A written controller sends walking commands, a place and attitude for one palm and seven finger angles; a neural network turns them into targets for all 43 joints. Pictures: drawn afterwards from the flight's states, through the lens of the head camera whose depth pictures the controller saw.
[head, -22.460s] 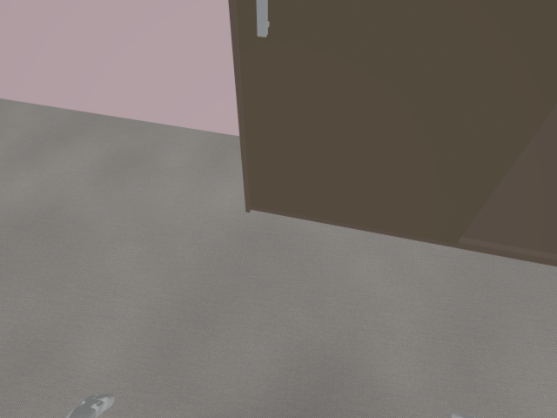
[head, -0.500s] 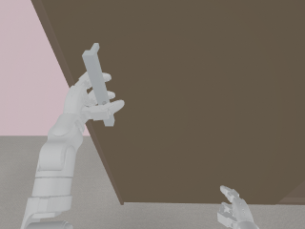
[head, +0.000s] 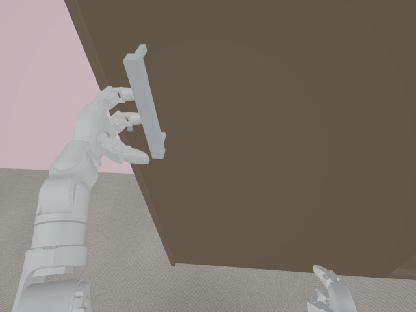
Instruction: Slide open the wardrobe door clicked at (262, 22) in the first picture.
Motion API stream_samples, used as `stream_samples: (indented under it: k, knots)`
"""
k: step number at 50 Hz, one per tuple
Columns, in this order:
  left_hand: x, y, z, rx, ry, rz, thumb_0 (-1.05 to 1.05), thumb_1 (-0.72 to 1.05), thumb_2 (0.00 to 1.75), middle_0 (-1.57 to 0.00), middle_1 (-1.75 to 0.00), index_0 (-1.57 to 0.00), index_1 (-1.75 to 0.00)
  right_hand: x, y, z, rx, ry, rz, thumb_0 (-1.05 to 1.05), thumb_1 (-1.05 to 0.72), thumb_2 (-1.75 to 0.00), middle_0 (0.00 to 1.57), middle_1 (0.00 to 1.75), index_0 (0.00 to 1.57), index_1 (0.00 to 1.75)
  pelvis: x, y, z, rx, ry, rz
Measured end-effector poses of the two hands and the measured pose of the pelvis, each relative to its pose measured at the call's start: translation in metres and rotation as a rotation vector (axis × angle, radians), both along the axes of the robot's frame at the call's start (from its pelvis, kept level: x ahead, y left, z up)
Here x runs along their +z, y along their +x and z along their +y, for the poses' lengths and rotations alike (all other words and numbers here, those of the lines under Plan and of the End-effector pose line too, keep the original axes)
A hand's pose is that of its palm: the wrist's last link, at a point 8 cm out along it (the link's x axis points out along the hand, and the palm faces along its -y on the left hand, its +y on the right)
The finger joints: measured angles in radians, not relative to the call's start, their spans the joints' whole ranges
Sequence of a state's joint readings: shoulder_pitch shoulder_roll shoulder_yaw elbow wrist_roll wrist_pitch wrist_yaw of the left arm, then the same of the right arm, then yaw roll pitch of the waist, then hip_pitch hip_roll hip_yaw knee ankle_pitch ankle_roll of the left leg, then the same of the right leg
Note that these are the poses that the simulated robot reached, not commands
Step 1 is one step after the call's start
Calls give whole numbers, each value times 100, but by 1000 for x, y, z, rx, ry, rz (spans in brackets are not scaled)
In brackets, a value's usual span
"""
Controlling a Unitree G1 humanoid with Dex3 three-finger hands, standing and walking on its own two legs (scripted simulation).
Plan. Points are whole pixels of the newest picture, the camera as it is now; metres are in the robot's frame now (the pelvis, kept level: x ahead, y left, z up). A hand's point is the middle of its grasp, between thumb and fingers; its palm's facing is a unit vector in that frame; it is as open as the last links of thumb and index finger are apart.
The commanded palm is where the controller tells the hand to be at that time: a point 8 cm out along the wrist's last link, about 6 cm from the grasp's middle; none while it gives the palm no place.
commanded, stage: move the hooked fingers beside the handle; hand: left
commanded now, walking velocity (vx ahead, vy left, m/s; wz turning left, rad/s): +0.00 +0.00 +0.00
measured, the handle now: (151, 106) +0.44 +0.15 +0.19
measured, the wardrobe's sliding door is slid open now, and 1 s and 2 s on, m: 0.00 0.00 0.00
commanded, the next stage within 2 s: none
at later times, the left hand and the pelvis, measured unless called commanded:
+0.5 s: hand (110, 131) +0.36 +0.20 +0.20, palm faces +0.01 -1.00 -0.01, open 14.0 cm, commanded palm +0.35 +0.26 +0.20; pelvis -0.07 +0.03 +0.00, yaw -1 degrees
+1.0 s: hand (113, 124) +0.39 +0.22 +0.18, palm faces +0.01 -1.00 +0.01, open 14.0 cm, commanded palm +0.36 +0.27 +0.19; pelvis -0.06 +0.04 +0.00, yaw -3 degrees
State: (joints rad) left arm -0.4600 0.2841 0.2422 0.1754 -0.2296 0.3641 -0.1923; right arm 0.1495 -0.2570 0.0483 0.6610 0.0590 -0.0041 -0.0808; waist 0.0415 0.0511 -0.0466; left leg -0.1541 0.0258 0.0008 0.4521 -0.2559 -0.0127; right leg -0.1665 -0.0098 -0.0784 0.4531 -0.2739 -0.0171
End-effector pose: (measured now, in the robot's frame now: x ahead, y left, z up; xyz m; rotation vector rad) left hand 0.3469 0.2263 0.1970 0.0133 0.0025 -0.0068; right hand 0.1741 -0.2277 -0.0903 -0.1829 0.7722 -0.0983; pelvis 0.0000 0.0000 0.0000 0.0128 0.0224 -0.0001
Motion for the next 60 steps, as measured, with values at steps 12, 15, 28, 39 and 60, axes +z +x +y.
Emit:
stream_samples:
  k: [12,15,28,39,60]
  knots:
    - [7,-10,26,50,1,-60,-1,-50,30,-30,-120,-30,-120,2,-48,4,-40,-17,-14,1,-90,-90,21,29,20,30,-4,-28,10,-16,-14,-14]
    - [4,-12,32,36,14,-16,-1,-50,30,-30,-120,-30,-120,-1,-66,5,-55,-30,8,1,-90,-90,21,29,20,30,-4,-39,15,-11,-17,-22]
    - [8,-3,33,19,-9,-50,-1,-50,30,-30,-120,-30,-120,-9,-146,15,-122,-61,75,1,-90,-90,21,29,20,30,-5,-74,35,-22,-21,-19]
    - [-8,16,50,32,1,4,-1,-50,30,-30,-120,-30,-120,-20,-198,17,-180,-56,176,1,-90,-90,21,30,20,30,-6,-75,43,-42,-19,17]
    - [-7,17,51,24,-7,-74,-1,-50,30,-30,-120,-30,-120,-5,-108,3,-111,-53,60,1,-90,-90,21,29,20,30,-4,-38,29,-34,-25,29]
